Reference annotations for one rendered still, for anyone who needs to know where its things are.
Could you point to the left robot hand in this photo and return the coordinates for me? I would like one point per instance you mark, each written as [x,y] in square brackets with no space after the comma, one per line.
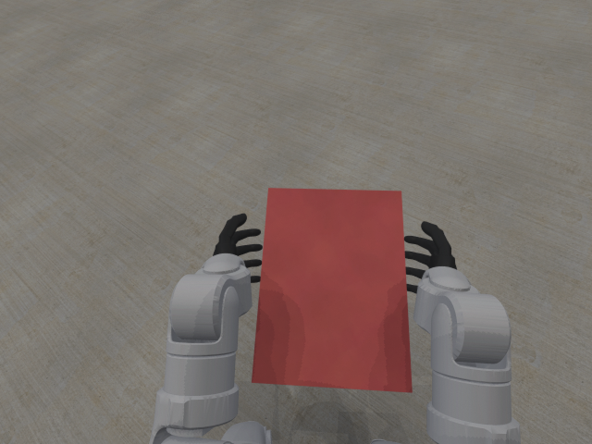
[229,237]

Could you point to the robot left thigh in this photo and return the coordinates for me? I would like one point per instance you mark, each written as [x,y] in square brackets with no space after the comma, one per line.
[248,433]

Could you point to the left robot forearm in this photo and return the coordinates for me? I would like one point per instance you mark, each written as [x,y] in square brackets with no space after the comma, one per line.
[199,392]

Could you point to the right robot hand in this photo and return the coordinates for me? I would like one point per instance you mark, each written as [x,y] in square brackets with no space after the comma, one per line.
[439,247]

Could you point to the carton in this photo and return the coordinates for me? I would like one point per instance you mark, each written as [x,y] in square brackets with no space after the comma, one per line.
[332,309]

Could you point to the right robot forearm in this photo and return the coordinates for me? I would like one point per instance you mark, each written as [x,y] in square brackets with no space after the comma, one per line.
[471,361]

